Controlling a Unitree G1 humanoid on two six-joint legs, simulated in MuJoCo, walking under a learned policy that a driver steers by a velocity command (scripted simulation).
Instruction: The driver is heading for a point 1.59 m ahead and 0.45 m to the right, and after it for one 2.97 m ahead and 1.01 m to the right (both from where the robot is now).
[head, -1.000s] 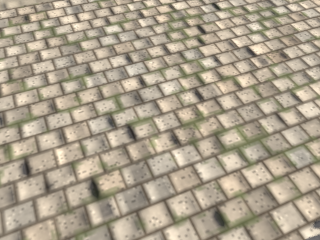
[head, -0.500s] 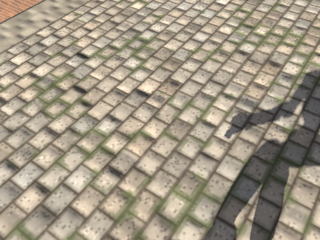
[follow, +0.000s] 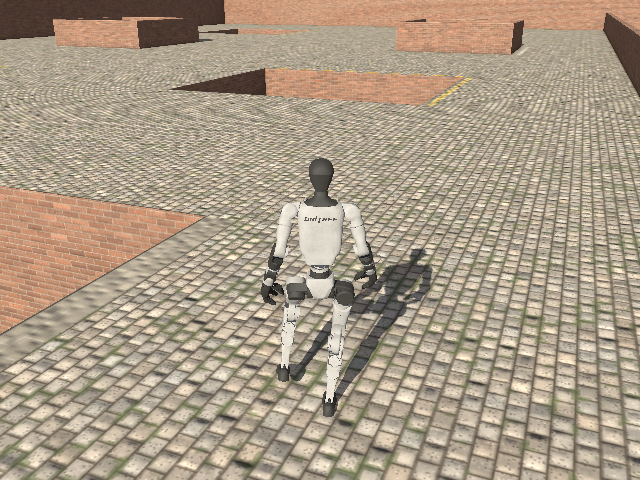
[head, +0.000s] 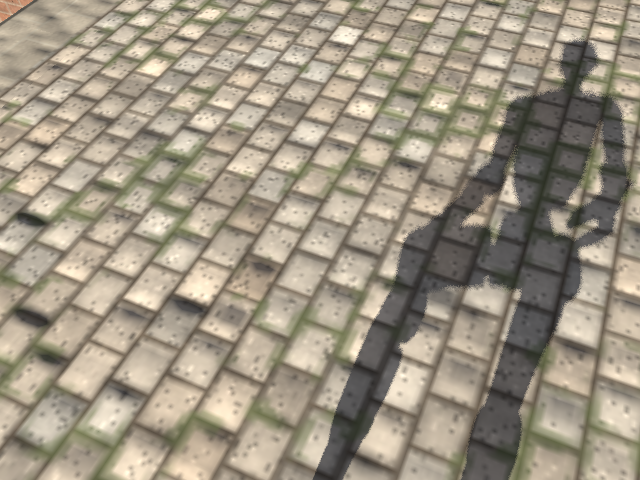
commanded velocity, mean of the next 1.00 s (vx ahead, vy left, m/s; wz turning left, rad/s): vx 0.12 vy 0.00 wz -0.56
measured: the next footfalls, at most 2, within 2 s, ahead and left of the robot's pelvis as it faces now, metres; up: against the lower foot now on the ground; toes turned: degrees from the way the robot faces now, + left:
left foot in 0.18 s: +0.37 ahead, +0.12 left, +0.00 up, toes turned -4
right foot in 0.60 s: +0.23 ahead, -0.10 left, +0.00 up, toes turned -28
